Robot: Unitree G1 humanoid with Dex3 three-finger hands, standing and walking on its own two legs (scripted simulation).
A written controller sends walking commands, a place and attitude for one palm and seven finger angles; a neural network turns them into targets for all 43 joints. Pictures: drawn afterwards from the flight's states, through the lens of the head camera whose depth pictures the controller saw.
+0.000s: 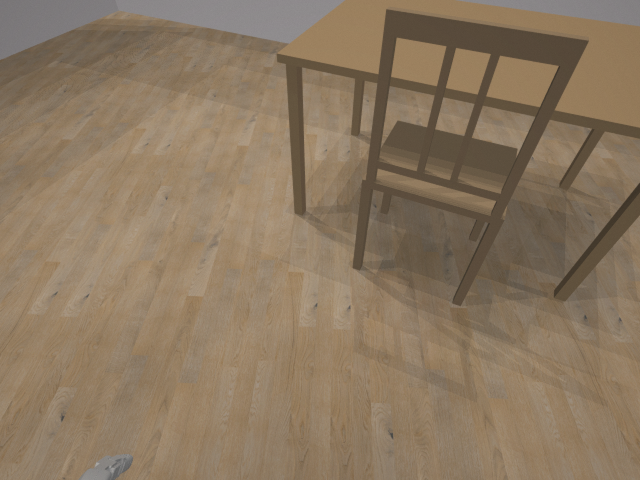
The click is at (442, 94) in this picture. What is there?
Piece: chair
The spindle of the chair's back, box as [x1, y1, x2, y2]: [417, 46, 455, 172]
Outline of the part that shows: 452,47 446,46 417,167 417,171 422,172 424,169 455,49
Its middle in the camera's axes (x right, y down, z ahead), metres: +0.29 -0.32 +1.00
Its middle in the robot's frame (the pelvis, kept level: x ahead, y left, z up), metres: +0.97 -0.24 -0.05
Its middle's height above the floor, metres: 0.72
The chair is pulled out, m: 0.00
